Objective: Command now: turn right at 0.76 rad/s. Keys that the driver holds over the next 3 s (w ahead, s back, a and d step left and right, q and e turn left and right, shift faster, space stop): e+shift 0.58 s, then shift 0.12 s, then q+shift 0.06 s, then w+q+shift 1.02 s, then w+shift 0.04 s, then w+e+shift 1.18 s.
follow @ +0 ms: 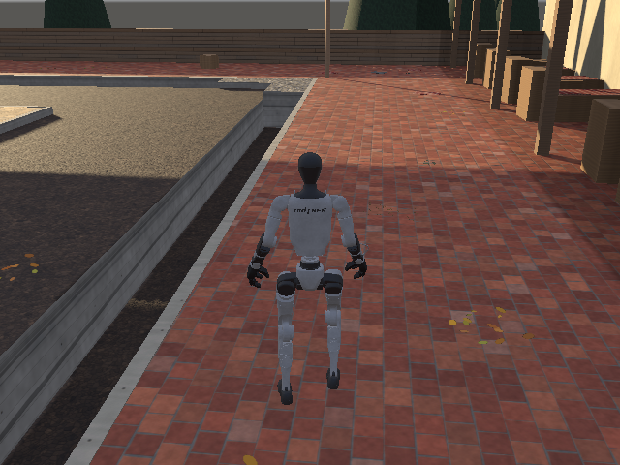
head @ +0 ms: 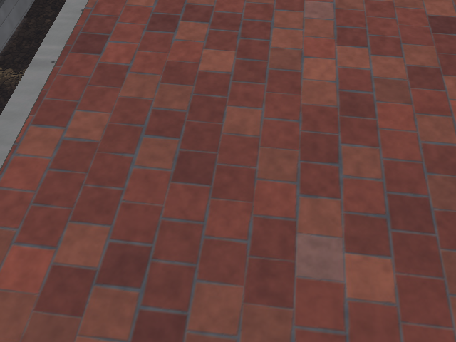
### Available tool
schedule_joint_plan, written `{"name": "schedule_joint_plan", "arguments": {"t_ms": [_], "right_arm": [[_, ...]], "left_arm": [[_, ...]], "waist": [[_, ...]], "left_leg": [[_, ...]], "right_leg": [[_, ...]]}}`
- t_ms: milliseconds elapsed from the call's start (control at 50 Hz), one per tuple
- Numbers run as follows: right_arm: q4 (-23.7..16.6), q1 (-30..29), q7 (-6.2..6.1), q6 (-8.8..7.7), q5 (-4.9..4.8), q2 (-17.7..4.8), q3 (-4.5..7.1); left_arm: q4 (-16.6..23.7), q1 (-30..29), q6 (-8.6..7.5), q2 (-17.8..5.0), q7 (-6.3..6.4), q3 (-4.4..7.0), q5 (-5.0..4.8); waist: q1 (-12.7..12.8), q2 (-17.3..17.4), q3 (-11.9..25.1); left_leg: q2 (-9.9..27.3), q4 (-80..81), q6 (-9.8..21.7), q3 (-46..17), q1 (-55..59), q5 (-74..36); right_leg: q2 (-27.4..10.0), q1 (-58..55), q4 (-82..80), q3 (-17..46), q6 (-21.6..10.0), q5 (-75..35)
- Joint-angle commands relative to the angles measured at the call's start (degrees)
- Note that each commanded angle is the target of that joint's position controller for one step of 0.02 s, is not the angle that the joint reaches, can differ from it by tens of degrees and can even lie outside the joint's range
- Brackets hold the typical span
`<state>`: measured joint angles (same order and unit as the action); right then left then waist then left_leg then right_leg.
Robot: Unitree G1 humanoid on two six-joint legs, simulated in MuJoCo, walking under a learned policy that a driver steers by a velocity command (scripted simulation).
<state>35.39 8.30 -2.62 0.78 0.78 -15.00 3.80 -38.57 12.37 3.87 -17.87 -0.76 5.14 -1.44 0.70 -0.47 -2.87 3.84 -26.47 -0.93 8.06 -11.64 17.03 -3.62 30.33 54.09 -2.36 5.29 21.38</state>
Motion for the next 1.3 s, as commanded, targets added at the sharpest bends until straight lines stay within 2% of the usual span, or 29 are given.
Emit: {"name": "schedule_joint_plan", "arguments": {"t_ms": [20, 100, 120, 140, 160, 180, 220, 280, 360, 560, 580, 600, 620, 640, 680, 760, 780, 840, 900, 920, 940, 960, 980, 1000, 1020, 1080, 1220, 1260, 1300], "right_arm": [[-2.4, -0.4, 0.45, -0.77, -0.87, -11.6, 3.92], [-0.3, -0.3, 1.92, -1.64, -2.84, -10.3, 4.10], [-0.4, 1.6, 2.18, -1.97, -1.72, -8.7, 3.70], [-5.6, -2.2, 1.97, -2.44, 1.05, -4.1, 1.82], [-5.3, -6.3, 1.62, -2.46, 0.63, -7.3, 2.46], [-5.5, -7.7, 1.42, -2.49, -0.75, -8.3, 2.65], [-4.2, -6.2, 0.41, -2.44, 0.01, -9.6, 3.22], [-2.3, -3.0, 0.83, -2.27, 0.28, -8.2, 3.02], [-1.9, -4.3, 0.99, -2.23, -0.24, -6.4, 2.10], [-0.7, -2.6, 2.40, -4.14, -1.23, -8.9, 3.18], [0.1, -0.6, 2.39, -4.28, -1.19, -9.5, 3.62], [0.1, 0.2, 2.14, -3.98, -0.52, -12.2, 4.21], [-0.8, -2.8, 1.88, -3.12, 0.86, -15.6, 4.39], [-1.1, -1.3, 1.99, -3.32, 1.81, -12.9, 4.00], [-2.0, -4.4, 1.41, -2.91, 0.30, -8.3, 2.43], [0.1, -1.1, 1.19, -1.94, -0.18, -7.0, 0.89], [1.0, 0.4, 1.56, -1.89, -0.32, -5.9, 0.32], [0.5, 3.2, 1.76, -0.56, -2.37, -12.6, 2.29], [0.0, 3.6, 1.41, -0.67, -3.24, -12.1, 2.17], [-1.2, 0.9, 1.37, -1.36, -3.05, -9.6, 1.59], [-2.5, -0.5, 1.93, -2.54, -3.01, -2.7, -0.35], [-6.3, -2.6, 2.17, -4.17, -4.36, -3.7, -0.20], [-6.1, -2.8, 2.48, -4.92, -4.75, -6.2, 0.28], [-4.1, -5.3, 4.21, -2.81, 1.72, -8.3, 1.55], [-3.0, -3.0, 5.27, -1.74, 2.17, -8.3, 1.96], [-1.3, -1.0, 7.77, -0.34, 1.65, -6.8, 1.62], [-5.3, -13.4, 9.68, -0.04, 1.57, -5.1, -0.50], [-6.2, -14.4, 9.55, 0.00, 1.33, -3.8, -1.49], [-5.0, -8.7, 8.21, 0.05, 1.00, -5.1, -1.13]], "left_arm": [[7.3, -4.1, -0.58, -3.2, -1.38, 0.42, 0.04], [6.2, 2.5, 0.42, -6.0, -0.85, 2.63, 0.01], [5.8, 7.4, 0.07, -12.0, 0.35, 4.82, 0.05], [7.8, 7.0, -0.94, -19.8, 0.79, 5.89, 1.50], [8.1, 7.7, -2.82, -16.1, -0.19, 4.77, 2.47], [7.7, 5.5, -3.92, -14.3, -0.16, 3.89, 2.11], [8.2, -1.2, -3.66, -10.8, 0.98, 2.81, -0.35], [9.6, -4.8, -2.65, -10.4, 2.41, 2.26, 0.60], [9.4, -3.7, -2.17, -11.5, 3.18, 2.66, 0.09], [11.1, -6.9, -0.94, -11.2, 2.52, 2.76, -0.45], [11.4, -7.9, -0.81, -10.5, 2.53, 2.44, -0.80], [11.1, -4.6, -0.72, -7.1, 2.44, 1.38, -0.33], [11.6, -0.5, -0.97, -5.1, 2.28, 0.67, 0.00], [10.8, -0.1, -1.72, -10.7, 2.24, 2.17, 0.78], [8.2, -0.8, -1.49, -12.7, 2.25, 2.93, 0.57], [8.2, -3.7, -1.75, -3.8, 2.26, -0.45, 1.16], [7.7, -2.5, -2.06, -1.5, 1.99, -1.56, 1.77], [8.3, -4.4, -3.66, -4.3, 0.91, -0.92, 0.46], [4.3, 2.1, -6.27, -4.6, 0.69, -0.20, 0.00], [1.9, 8.9, -6.94, -6.0, 1.17, 0.40, 0.24], [0.3, 16.3, -7.32, -8.0, 1.83, 0.88, 0.72], [0.6, 14.1, -7.93, -12.3, 1.27, 1.99, 2.47], [1.8, 10.0, -9.13, -8.9, 1.52, 1.28, 2.55], [1.7, 8.2, -7.99, -7.3, 1.56, 0.06, 6.11], [1.7, 6.9, -7.83, -6.2, 1.49, -0.24, 5.57], [-0.1, 8.9, -8.73, -5.0, 1.40, -0.93, 3.68], [-5.3, 13.6, -10.09, -4.6, 1.57, -1.29, 3.99], [-6.7, 14.0, -9.92, -6.0, 1.93, -1.24, 4.10], [-7.6, 14.9, -9.14, -9.2, 2.42, -0.77, 4.14]], "waist": [[-2.3, 9.9, 6.4], [1.8, 6.3, 7.9], [3.5, -4.6, 9.8], [1.8, -21.5, 12.3], [5.7, -11.9, 17.3], [4.2, -8.9, 13.5], [0.5, -4.2, 8.0], [-2.0, -4.9, 9.3], [-1.1, -5.6, 9.3], [-1.3, -10.8, 9.2], [-2.5, -9.8, 9.4], [-0.8, -2.5, 12.3], [3.5, 14.2, 9.7], [2.1, 14.5, 8.9], [1.7, 7.0, 6.0], [-0.6, 6.6, 6.0], [-0.2, 7.9, 8.9], [-2.0, 15.5, 5.1], [2.1, 9.5, 2.1], [5.4, 7.1, 3.3], [8.0, -3.7, 7.4], [6.9, -11.4, 2.9], [5.3, -9.1, -0.4], [5.0, -6.8, -2.8], [3.5, -6.8, -3.6], [2.3, -7.3, -2.9], [3.8, -4.9, -8.6], [2.8, -4.5, -8.0], [-1.4, -6.9, -1.3]], "left_leg": [[15.8, 4.3, 11.5, -6.0, 6.8, -28.8], [13.5, -9.3, 4.8, 0.5, 1.7, -26.3], [7.9, -24.3, -0.3, 4.1, -10.1, -14.5], [-2.9, -41.8, -5.0, 0.0, -30.5, 23.7], [-3.4, -48.9, -4.3, -11.8, -32.1, 24.6], [-2.7, -49.2, -2.6, -13.4, -32.8, 19.8], [-1.0, -42.0, -1.6, -14.2, -32.0, 9.8], [-4.0, -37.9, -2.7, -13.3, -25.0, 2.4], [-6.8, -26.5, -4.2, -14.5, -23.6, -0.3], [-8.6, -1.6, -2.0, -16.4, -8.3, -2.5], [-7.0, 5.2, -1.2, -15.8, -2.4, -9.0], [2.8, 7.2, 2.3, -22.7, 5.4, -12.4], [13.5, 8.7, 10.8, -37.0, 8.9, -23.6], [19.1, 9.2, 17.0, -44.4, 5.3, -23.1], [12.5, 7.5, 14.3, -32.1, 1.8, -17.4], [6.1, 7.1, 12.8, -23.9, 2.0, -21.9], [4.2, 8.7, 11.8, -22.7, 2.8, -9.4], [4.2, 13.6, 12.4, -29.5, -2.0, 14.3], [2.0, 12.5, 10.4, -31.5, -10.5, 17.2], [-0.8, 6.9, 6.7, -28.9, -21.3, 15.0], [-6.1, -13.2, 3.0, -20.6, -32.5, 14.4], [-4.6, -22.8, 2.4, -16.6, -44.3, 11.7], [-1.2, -30.7, 2.4, -18.0, -46.8, 7.6], [-3.6, -32.4, 2.7, -15.0, -46.2, 4.2], [-3.0, -34.7, 2.1, -14.3, -44.6, 1.0], [-1.4, -43.1, 1.9, -11.2, -42.5, -4.8], [0.3, -28.4, 5.1, -2.8, -38.9, -10.5], [-1.9, -21.1, 8.6, 1.7, -31.5, -7.2], [-7.9, -19.7, 11.8, 5.6, -20.4, -1.8]], "right_leg": [[-0.2, -1.6, -7.5, -2.3, -1.8, -0.4], [4.1, -17.2, -23.7, -4.1, -7.3, -11.0], [-0.7, -30.2, -28.0, 6.9, -11.7, -33.5], [-16.2, -38.4, -30.1, 35.0, -25.3, -49.2], [-18.7, -37.0, -33.0, 36.7, -29.0, -42.1], [-16.2, -33.7, -33.8, 31.7, -26.4, -35.7], [-10.4, -27.5, -34.1, 25.3, -20.2, -27.3], [-6.3, -21.5, -33.7, 21.9, -18.6, -30.3], [-4.3, -21.4, -32.7, 25.2, -17.8, -24.0], [-0.3, -19.2, -26.6, 37.2, -14.5, -23.8], [1.8, -16.8, -24.5, 36.2, -12.9, -19.9], [5.3, -12.6, -16.3, 30.9, -10.1, -3.5], [14.7, -0.5, -5.0, 18.7, -6.7, 16.2], [11.0, 2.9, 8.3, 16.4, -3.6, 16.8], [7.5, 2.5, 15.4, 13.8, -1.3, 8.7], [7.4, -1.3, 8.2, 11.1, -0.1, 5.8], [5.5, -5.0, 0.0, 8.0, 0.0, 5.6], [7.1, -11.6, -14.5, 2.2, -1.3, 10.2], [6.5, -27.0, -37.7, 2.1, -6.5, -6.7], [1.8, -40.3, -38.3, 5.0, -8.4, -9.0], [-10.9, -51.5, -38.9, 17.0, -10.5, 1.1], [-21.2, -44.1, -42.4, 34.0, -16.7, 18.6], [-20.7, -41.4, -44.1, 34.4, -17.7, 22.1], [-18.1, -37.6, -46.5, 28.5, -14.4, 21.2], [-14.9, -36.1, -46.9, 22.2, -12.4, 14.0], [-11.0, -32.5, -47.9, 9.7, -10.9, 1.6], [-10.3, -31.9, -51.2, -6.1, -9.7, -14.3], [-10.2, -33.4, -47.4, -11.1, -8.9, -37.6], [-11.6, -37.4, -34.4, -12.8, -8.5, -76.1]]}}
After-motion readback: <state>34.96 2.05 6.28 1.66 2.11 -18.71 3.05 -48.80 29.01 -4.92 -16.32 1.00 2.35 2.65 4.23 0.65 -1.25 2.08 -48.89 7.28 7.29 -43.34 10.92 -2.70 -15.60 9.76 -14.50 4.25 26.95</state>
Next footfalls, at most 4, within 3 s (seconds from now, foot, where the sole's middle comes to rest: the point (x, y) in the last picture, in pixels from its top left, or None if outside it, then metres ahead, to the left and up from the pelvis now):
0.12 right None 0.05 -0.13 -0.78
0.60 left None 0.19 0.03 -0.77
0.92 right None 0.00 -0.14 -0.77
1.36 left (276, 328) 0.47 -0.10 -0.77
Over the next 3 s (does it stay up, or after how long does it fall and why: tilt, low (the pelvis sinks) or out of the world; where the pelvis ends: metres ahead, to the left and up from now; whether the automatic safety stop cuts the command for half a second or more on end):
stays up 1.78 -0.14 -0.02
